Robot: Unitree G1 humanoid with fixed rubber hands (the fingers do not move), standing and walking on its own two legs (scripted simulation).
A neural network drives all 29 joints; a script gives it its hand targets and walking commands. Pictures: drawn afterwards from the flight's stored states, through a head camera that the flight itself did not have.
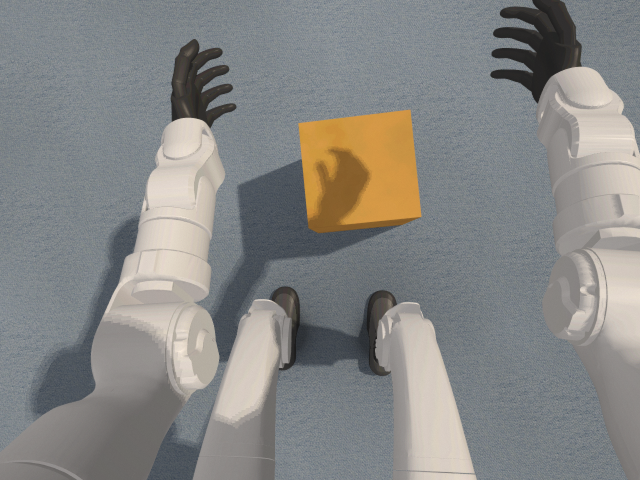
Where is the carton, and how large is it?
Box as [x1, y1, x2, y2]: [298, 110, 420, 232]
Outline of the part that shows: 410,110 298,123 309,228 317,232 326,232 396,225 405,223 420,216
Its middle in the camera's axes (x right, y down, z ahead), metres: +0.08 -0.13 +0.84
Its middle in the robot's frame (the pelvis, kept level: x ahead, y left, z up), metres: +0.49 -0.03 -0.51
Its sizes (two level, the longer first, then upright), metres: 0.210 0.200 0.250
